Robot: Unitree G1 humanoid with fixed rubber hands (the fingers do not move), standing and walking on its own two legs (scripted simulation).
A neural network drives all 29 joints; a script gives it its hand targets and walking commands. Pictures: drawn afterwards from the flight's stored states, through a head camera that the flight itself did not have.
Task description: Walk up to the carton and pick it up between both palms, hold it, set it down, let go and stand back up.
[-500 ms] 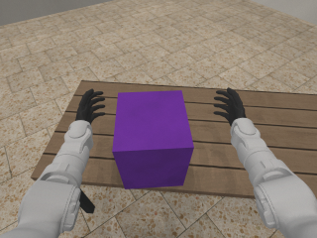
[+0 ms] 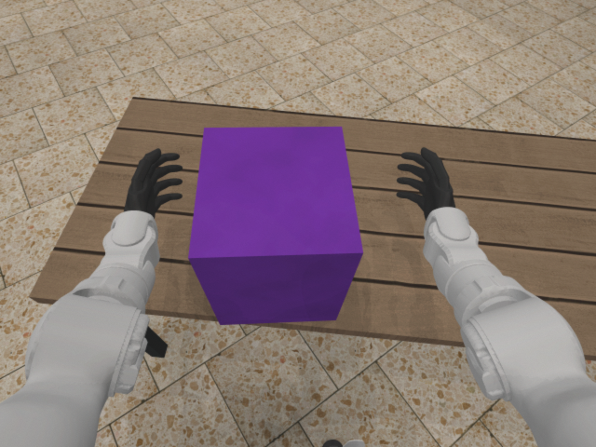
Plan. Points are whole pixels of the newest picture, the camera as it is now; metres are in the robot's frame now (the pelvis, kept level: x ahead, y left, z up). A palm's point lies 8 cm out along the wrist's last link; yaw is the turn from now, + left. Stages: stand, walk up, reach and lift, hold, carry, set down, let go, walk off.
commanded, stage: reach and lift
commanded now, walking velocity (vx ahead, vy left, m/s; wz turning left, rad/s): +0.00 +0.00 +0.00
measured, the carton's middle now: (276, 233) +0.45 +0.03 -0.04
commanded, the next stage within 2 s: none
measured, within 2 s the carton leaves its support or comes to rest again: neither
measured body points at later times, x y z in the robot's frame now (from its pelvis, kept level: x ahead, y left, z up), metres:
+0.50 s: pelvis +0.00 +0.01 -0.03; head +0.12 +0.01 +0.40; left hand +0.46 +0.20 -0.01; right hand +0.46 -0.19 +0.00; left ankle +0.01 +0.12 -0.71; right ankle +0.03 -0.11 -0.71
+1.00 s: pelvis -0.01 +0.02 -0.03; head +0.12 +0.02 +0.40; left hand +0.46 +0.18 -0.01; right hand +0.45 -0.12 -0.01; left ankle +0.01 +0.12 -0.71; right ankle +0.03 -0.11 -0.71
